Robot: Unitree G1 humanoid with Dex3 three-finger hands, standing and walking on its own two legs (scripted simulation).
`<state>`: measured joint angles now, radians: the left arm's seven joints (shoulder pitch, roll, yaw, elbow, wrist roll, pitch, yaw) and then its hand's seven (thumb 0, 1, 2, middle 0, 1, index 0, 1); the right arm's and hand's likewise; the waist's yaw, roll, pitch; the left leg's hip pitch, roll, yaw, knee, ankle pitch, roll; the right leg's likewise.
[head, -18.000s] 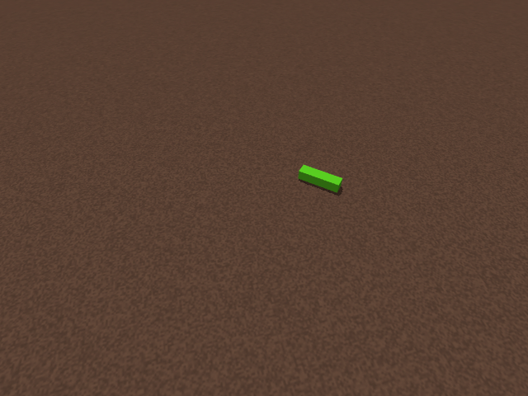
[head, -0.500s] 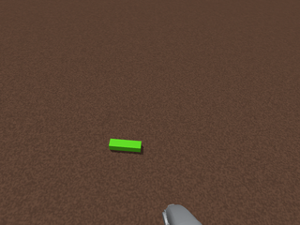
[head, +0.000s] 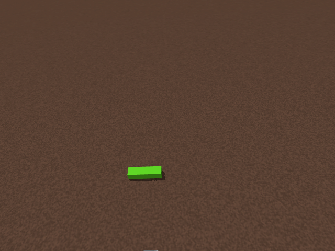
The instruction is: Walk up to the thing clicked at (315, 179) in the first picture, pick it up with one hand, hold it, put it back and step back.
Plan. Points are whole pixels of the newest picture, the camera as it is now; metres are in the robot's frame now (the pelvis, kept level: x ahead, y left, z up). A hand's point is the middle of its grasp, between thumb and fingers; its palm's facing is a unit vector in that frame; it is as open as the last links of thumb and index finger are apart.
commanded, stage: walk up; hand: left
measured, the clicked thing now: (145, 172) +0.79 +0.27 -0.75
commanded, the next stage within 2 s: none
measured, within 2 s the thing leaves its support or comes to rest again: neither
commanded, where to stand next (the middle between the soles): +0.42 +0.01 m, yaw +3 degrees
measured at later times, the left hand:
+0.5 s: hand out of the picture +0.17 +0.29 -0.17, palm faces +0.06 -0.95 -0.31, open 7.4 cm
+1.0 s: hand (88, 239) +0.20 +0.28 -0.17, palm faces +0.09 -0.91 -0.41, open 7.4 cm
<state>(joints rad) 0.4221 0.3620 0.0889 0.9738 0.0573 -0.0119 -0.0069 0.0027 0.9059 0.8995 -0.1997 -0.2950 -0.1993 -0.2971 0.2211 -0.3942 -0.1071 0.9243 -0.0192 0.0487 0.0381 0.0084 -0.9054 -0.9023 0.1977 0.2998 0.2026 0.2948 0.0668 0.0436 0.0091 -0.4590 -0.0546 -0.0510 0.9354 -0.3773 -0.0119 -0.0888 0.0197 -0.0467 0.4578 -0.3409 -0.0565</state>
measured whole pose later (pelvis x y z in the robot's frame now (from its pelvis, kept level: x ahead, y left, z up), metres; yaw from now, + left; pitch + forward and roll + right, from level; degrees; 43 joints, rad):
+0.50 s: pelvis +0.09 +0.03 -0.01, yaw +5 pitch -3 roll +0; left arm 0.20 0.41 0.07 0.84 0.00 0.03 -0.02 0.00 0.91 0.90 -0.20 -0.29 -0.20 -0.30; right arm 0.27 -0.36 -0.05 0.89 -0.02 -0.07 -0.02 0.01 -0.90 -0.90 0.20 0.30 0.21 0.30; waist -0.01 -0.08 0.13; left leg -0.25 0.04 0.05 0.57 -0.27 0.00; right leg -0.44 -0.01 0.10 1.13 -0.41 -0.02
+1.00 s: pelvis +0.09 -0.01 -0.03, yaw +4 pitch -2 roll +2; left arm 0.07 0.40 0.07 0.89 0.02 0.02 0.02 0.00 0.90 0.90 -0.20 -0.30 -0.20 -0.30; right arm 0.13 -0.36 -0.04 1.00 -0.03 0.02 -0.02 0.00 -0.91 -0.90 0.20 0.30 0.20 0.29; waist 0.02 -0.05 0.16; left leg -0.27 -0.04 0.03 0.70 -0.40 0.01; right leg -0.46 -0.07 0.02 0.77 -0.28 0.01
